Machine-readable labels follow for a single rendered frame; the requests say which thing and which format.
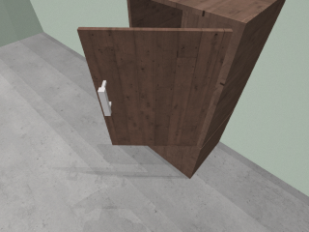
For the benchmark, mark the handle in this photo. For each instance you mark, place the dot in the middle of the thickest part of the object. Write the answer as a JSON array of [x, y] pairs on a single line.
[[105, 103]]

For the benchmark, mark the cupboard door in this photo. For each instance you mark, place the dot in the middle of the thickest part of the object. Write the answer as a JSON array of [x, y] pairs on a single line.
[[159, 81]]

